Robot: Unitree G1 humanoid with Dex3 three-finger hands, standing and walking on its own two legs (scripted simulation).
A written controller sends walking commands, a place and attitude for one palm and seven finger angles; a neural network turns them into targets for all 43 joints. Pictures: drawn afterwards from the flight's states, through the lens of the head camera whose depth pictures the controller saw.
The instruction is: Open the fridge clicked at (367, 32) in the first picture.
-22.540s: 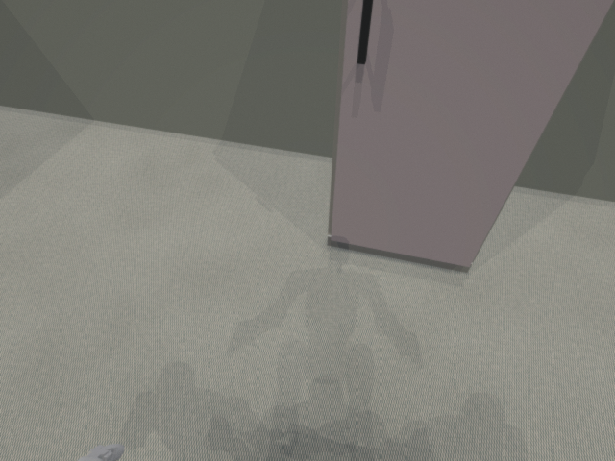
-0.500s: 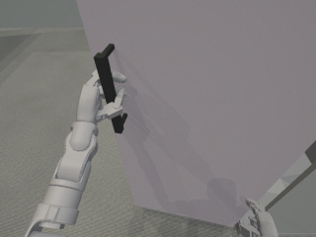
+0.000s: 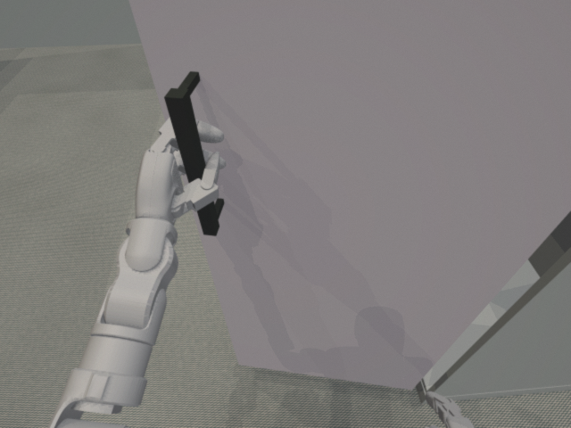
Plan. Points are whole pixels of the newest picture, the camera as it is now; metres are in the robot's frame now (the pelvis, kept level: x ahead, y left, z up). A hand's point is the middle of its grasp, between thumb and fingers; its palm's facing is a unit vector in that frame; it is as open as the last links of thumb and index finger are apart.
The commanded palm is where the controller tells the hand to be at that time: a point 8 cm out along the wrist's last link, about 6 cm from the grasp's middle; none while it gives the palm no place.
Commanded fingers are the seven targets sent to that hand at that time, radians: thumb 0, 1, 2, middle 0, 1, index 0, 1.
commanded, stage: stop walking and hold the door back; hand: left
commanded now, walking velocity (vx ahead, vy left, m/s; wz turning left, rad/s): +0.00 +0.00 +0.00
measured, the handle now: (202, 163) +0.40 +0.12 +0.19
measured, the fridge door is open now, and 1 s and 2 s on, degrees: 77 74 73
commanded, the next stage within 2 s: loosen the grip on the handle in 0.14 s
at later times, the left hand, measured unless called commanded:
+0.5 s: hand (207, 173) +0.37 +0.11 +0.20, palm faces +0.08 -0.99 -0.09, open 9.7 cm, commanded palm +0.34 +0.15 +0.18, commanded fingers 0.00 -0.55 0.20 -0.40 -1.33 -0.40 -1.33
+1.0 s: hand (208, 177) +0.38 +0.11 +0.18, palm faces +0.04 -0.99 -0.14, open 14.6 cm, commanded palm +0.36 +0.17 +0.18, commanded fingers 0.00 -0.55 0.20 -0.25 -1.15 -0.25 -1.15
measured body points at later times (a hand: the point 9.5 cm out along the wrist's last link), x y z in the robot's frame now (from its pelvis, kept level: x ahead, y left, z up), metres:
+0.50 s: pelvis -0.01 -0.03 +0.00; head -0.02 -0.05 +0.45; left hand +0.36 +0.16 +0.20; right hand +0.16 -0.25 -0.09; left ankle -0.01 +0.09 -0.73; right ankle +0.05 -0.13 -0.73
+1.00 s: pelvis +0.01 -0.04 +0.00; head +0.03 -0.05 +0.45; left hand +0.38 +0.17 +0.19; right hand +0.18 -0.28 -0.09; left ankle -0.01 +0.08 -0.73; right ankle +0.05 -0.13 -0.73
